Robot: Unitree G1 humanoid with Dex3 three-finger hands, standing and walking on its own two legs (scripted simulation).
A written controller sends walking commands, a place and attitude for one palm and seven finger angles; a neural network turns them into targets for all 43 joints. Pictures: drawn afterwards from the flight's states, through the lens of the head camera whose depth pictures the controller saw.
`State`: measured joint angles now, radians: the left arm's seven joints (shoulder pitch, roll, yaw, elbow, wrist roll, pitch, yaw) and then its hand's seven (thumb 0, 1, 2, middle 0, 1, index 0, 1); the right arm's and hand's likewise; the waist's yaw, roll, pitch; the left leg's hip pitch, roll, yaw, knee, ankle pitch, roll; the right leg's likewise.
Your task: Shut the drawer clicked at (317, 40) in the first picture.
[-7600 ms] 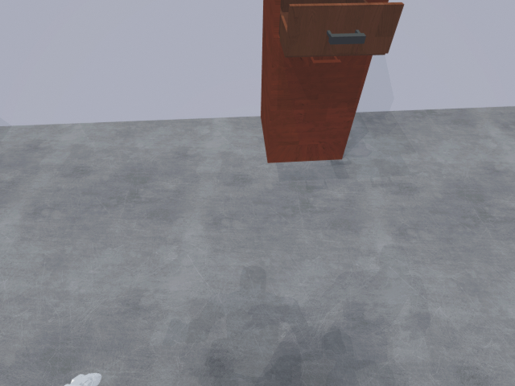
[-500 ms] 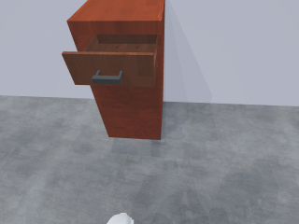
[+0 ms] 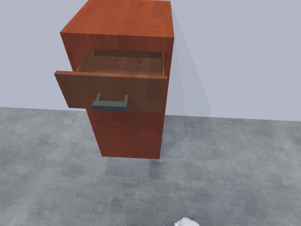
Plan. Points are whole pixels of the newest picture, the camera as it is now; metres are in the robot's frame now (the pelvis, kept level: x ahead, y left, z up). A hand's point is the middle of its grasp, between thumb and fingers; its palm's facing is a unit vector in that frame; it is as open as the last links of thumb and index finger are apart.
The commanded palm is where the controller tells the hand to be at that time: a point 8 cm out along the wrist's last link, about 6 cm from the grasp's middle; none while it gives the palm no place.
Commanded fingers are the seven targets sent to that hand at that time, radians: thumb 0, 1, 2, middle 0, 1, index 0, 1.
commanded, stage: take the last steps up to it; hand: left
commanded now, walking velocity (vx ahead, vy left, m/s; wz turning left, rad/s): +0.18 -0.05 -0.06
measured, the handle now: (111, 101) +0.52 +0.17 +0.02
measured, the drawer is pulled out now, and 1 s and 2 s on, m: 0.17 0.17 0.17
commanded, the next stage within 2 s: come to a stop and stand still in 0.06 s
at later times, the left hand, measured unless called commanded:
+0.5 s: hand (101, 220) +0.17 +0.16 -0.16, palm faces +0.02 -0.96 -0.27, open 7.2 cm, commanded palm none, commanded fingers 0.00 0.90 0.90 -0.20 -0.30 -0.20 -0.30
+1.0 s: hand out of the picture +0.03 +0.20 -0.18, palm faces +0.01 -0.97 -0.22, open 7.4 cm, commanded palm none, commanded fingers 0.00 0.90 0.90 -0.20 -0.30 -0.20 -0.30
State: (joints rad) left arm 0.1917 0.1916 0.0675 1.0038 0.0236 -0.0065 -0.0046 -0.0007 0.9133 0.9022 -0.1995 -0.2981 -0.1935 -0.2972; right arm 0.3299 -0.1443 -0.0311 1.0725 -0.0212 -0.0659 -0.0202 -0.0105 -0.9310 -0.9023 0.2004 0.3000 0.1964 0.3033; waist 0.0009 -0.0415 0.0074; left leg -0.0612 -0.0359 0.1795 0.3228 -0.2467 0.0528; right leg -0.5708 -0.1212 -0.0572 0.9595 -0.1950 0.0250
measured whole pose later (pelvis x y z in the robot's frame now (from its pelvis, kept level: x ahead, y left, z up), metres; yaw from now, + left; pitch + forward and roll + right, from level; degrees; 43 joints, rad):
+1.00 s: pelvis +0.04 +0.02 +0.00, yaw -2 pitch +0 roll +1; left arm 0.30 0.17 0.01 1.13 0.01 0.02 0.04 0.00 0.91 0.90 -0.20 -0.30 -0.20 -0.30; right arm 0.21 -0.16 -0.02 1.07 0.00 0.00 -0.04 0.00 -0.93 -0.90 0.20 0.30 0.20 0.30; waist 0.01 -0.02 0.03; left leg -0.24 -0.03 0.09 0.43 -0.19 0.04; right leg -0.14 -0.05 -0.01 0.46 -0.32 0.02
